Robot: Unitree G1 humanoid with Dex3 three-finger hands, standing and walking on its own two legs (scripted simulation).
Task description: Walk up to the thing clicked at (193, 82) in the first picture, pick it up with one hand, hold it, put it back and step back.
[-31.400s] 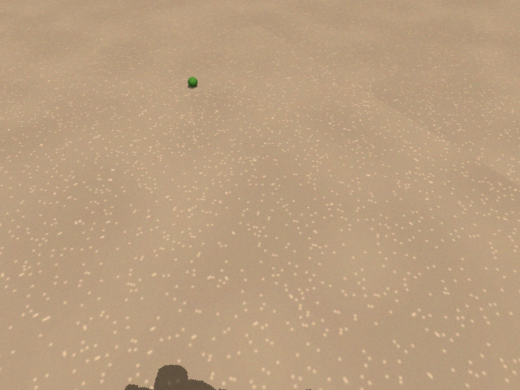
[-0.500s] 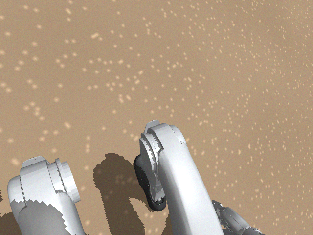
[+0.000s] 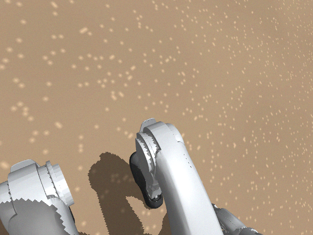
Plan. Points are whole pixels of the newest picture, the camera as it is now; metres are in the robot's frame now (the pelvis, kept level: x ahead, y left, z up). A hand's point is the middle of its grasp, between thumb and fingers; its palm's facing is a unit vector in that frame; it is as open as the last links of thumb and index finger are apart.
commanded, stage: close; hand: left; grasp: from above
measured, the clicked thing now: out of the picture +0.47 +0.31 -0.26
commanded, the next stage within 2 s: settle in 1.14 s
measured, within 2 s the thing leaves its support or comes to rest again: leaves its support in 1.54 s
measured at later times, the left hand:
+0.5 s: hand out of the picture +0.45 +0.32 -0.24, palm faces -0.44 -0.16 -0.88, open 9.8 cm
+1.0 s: hand out of the picture +0.45 +0.32 -0.24, palm faces -0.44 -0.15 -0.89, open 9.6 cm
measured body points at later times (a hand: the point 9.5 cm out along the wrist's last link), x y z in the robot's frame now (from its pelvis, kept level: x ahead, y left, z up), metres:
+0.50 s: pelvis +0.00 +0.00 +0.00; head +0.27 +0.13 +0.34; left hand +0.47 +0.32 -0.19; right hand +0.05 -0.26 -0.05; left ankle +0.06 +0.13 -0.27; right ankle +0.12 -0.14 -0.26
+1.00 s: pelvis +0.00 +0.00 +0.01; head +0.27 +0.13 +0.34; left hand +0.47 +0.32 -0.19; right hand +0.04 -0.26 -0.04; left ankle +0.06 +0.13 -0.27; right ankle +0.12 -0.14 -0.26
